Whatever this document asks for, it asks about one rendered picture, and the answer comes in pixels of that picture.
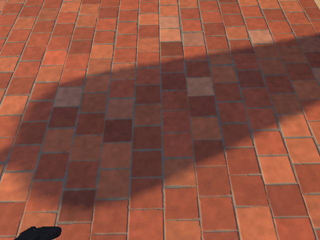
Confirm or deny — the left robot hand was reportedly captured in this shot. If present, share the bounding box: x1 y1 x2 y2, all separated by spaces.
14 226 62 240

